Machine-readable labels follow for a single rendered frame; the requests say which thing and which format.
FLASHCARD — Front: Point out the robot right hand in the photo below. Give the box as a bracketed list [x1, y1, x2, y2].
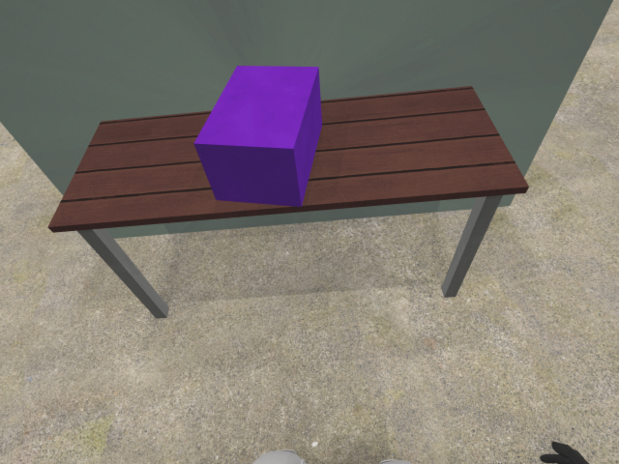
[540, 442, 589, 464]

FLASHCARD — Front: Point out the carton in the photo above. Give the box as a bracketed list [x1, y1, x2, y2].
[193, 66, 322, 207]

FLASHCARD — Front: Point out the table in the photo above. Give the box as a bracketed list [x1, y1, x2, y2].
[48, 86, 529, 319]

